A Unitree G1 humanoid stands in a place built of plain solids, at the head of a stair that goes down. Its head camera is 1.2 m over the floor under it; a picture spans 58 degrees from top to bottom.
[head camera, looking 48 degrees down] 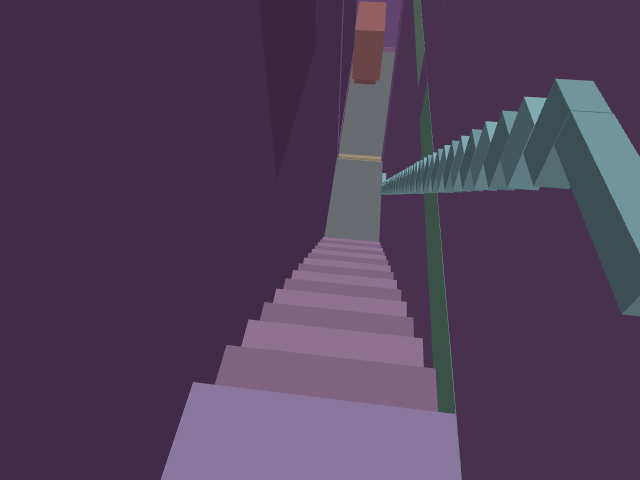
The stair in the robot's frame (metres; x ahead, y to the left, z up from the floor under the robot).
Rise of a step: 0.21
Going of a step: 0.23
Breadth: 0.84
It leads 7 degrees to the right of straight ahead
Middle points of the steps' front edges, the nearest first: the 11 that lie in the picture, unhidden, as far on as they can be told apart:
0.49 0.00 0.00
0.72 -0.03 -0.21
0.95 -0.06 -0.42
1.18 -0.09 -0.63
1.42 -0.12 -0.84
1.65 -0.15 -1.05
1.88 -0.18 -1.26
2.11 -0.20 -1.47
2.34 -0.23 -1.68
2.58 -0.26 -1.89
2.81 -0.29 -2.10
